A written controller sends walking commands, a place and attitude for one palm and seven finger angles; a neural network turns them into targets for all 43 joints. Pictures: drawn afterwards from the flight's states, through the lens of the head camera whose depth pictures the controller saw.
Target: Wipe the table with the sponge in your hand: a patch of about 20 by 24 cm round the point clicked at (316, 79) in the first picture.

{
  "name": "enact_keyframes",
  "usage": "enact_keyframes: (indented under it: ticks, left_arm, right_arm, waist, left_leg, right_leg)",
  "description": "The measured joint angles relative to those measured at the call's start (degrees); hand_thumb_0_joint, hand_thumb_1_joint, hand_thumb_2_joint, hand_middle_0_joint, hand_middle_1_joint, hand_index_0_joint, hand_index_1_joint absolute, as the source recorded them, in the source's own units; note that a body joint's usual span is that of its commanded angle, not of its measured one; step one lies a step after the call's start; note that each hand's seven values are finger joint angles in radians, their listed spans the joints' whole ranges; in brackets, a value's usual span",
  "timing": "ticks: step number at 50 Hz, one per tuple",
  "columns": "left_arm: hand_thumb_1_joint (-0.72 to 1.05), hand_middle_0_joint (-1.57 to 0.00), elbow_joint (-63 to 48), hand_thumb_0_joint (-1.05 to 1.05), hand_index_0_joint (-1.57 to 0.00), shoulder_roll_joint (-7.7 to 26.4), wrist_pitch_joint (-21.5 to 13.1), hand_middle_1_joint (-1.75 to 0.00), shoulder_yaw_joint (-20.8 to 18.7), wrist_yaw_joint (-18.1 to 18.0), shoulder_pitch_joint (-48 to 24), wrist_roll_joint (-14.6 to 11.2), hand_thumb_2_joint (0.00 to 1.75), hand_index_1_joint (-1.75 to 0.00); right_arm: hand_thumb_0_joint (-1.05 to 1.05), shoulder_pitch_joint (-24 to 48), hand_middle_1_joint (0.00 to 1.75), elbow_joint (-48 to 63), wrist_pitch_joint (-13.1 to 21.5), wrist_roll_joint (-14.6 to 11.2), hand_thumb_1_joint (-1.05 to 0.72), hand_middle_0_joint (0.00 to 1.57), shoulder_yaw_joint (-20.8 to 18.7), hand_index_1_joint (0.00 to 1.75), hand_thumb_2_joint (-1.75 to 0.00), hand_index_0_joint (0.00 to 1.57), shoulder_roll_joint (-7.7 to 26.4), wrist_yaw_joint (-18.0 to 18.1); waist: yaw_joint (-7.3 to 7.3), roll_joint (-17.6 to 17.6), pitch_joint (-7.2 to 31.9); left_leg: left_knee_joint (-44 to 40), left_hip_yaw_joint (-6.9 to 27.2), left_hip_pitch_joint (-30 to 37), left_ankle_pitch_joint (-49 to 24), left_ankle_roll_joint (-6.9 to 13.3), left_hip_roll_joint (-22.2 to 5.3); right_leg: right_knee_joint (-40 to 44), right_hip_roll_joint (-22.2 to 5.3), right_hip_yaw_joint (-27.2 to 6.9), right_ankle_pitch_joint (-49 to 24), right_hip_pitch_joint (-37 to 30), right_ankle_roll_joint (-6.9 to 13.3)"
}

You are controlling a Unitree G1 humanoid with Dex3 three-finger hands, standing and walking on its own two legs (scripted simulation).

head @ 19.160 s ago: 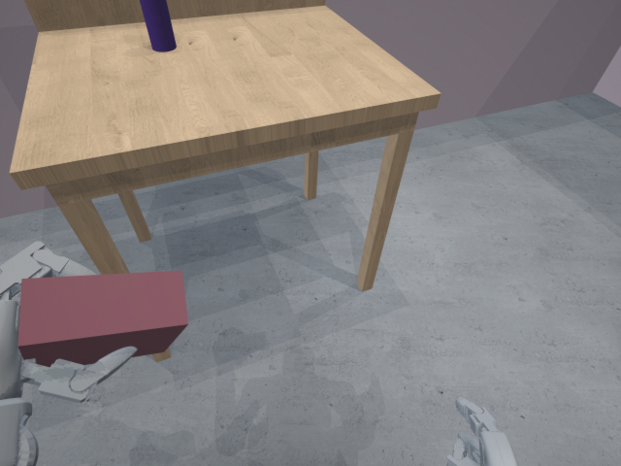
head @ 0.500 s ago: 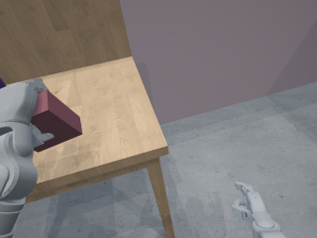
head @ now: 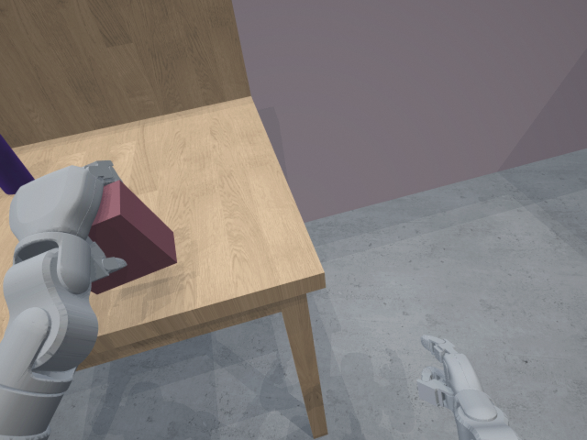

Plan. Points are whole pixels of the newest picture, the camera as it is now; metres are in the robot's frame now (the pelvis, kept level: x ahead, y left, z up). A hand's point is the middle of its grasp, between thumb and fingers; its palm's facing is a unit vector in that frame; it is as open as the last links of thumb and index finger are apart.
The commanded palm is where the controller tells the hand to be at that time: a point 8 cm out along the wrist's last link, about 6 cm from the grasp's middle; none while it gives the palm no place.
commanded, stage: move the sponge above the wiping area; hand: left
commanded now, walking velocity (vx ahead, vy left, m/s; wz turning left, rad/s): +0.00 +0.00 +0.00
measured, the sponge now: (117, 249) +0.27 +0.28 +0.16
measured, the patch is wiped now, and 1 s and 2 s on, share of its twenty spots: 0.00 0.00 0.00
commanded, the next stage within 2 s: none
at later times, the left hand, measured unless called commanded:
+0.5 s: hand (102, 237) +0.27 +0.29 +0.19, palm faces +0.10 +0.00 -1.00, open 9.7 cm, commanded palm +0.22 +0.30 +0.26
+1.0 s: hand (77, 247) +0.26 +0.33 +0.17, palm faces +0.03 +0.04 -1.00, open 9.7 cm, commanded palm +0.23 +0.33 +0.25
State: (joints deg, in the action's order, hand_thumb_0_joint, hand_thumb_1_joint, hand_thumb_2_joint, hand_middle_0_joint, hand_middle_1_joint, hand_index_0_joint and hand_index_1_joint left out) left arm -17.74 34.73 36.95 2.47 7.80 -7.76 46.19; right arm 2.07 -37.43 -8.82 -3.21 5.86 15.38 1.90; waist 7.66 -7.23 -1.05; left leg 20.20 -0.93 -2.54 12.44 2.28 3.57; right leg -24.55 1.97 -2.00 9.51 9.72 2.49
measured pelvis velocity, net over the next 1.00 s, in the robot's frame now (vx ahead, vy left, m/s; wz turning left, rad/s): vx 0.01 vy -0.02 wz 0.03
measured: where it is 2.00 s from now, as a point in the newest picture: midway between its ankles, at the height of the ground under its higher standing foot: outside the picture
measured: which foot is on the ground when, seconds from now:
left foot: down 0.00-1.00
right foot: down 0.00-1.00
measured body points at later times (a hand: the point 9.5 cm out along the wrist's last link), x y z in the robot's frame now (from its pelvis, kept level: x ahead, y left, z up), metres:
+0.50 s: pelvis +0.01 -0.01 +0.00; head -0.01 -0.07 +0.44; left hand +0.26 +0.29 +0.24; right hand +0.26 -0.21 -0.09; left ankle -0.01 +0.10 -0.74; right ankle +0.05 -0.09 -0.74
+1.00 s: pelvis +0.01 -0.02 +0.00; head -0.01 -0.07 +0.44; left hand +0.25 +0.32 +0.23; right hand +0.24 -0.24 -0.10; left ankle -0.01 +0.10 -0.74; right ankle +0.05 -0.09 -0.74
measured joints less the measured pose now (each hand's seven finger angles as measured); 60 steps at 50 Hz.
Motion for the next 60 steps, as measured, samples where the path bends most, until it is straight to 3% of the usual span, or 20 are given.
enact_keyframes:
  ticks: [10, 20, 27, 44, 52, 60]
  left_arm:
    - [-0.46, -0.78, 1.8, -0.01, -0.78, 1.8, -2.0, -1.36, 1.8, 0.1, 0.2, 1.7, 1.03, -1.36]
    - [-0.46, -0.78, 7.1, -0.01, -0.78, 2.0, -2.8, -1.36, 0.3, 2.6, -1.8, 1.8, 1.03, -1.36]
    - [-0.46, -0.78, 9.6, -0.01, -0.78, 3.5, -6.0, -1.36, 0.4, 4.1, -1.1, 2.6, 1.03, -1.36]
    - [-0.46, -0.77, 15.4, -0.01, -0.78, 6.5, -13.2, -1.36, -4.9, 4.2, 0.4, 1.2, 1.03, -1.36]
    - [-0.46, -0.78, 19.3, -0.01, -0.78, 6.9, -18.4, -1.36, -5.7, 2.9, -0.9, 1.5, 1.03, -1.36]
    - [-0.46, -0.78, 20.9, -0.01, -0.78, 6.6, -19.8, -1.36, -6.1, 1.5, -2.9, 1.9, 1.03, -1.36]
  right_arm:
    - [0.01, -1.1, 0.3, -2.0, 0.2, 0.7, -0.91, 0.2, -0.9, 0.3, -0.9, 0.2, 1.6, 1.0]
    - [0.01, -1.1, 0.3, -1.6, 1.5, 0.2, -0.91, 0.2, -1.2, 0.3, -0.9, 0.2, 1.6, 1.4]
    - [0.01, -1.4, 0.3, -1.9, 1.8, 0.7, -0.91, 0.2, -1.3, 0.3, -0.9, 0.2, 1.6, 1.8]
    - [0.01, -3.8, 0.3, -2.7, 3.6, 0.8, -0.91, 0.2, -2.6, 0.3, -0.9, 0.2, 2.4, 3.3]
    - [0.01, -4.5, 0.3, -3.3, 4.6, 1.0, -0.91, 0.2, -3.0, 0.3, -0.9, 0.2, 2.1, 4.2]
    - [0.01, -5.1, 0.3, -3.7, 5.0, 0.9, -0.91, 0.2, -3.2, 0.3, -0.9, 0.2, 1.8, 4.2]
  waist:
    - [0.63, 0.3, -0.5]
    - [-0.51, -0.2, 0.0]
    - [-0.65, 0.2, -0.3]
    - [-1.18, 0.6, -0.5]
    - [-1.32, 1.3, -1.0]
    - [-1.45, 1.2, -0.9]
  left_leg:
    - [0.6, 0.3, 0.2, 0.6, -0.2, -0.2]
    - [0.7, 1.0, -0.7, 0.5, -0.7, -0.4]
    - [1.7, 1.2, -1.2, 1.1, -1.1, -0.7]
    - [3.4, 2.1, -1.9, 2.1, -1.6, -1.3]
    - [3.8, 2.5, -2.3, 2.0, -1.6, -1.3]
    - [3.3, 2.4, -2.3, 1.7, -1.1, -0.9]
  right_leg:
    - [-0.6, 0.2, 0.3, 0.7, -0.3, 0.4]
    - [-0.6, 0.3, 1.0, 0.7, 0.5, 0.7]
    - [-1.5, 0.6, 1.3, 1.4, 0.9, 1.2]
    - [-1.9, 1.1, 2.3, 1.9, 0.8, 1.7]
    - [-1.6, 1.0, 2.7, 1.6, 0.7, 1.6]
    - [-0.9, 0.7, 2.5, 1.1, 0.6, 1.2]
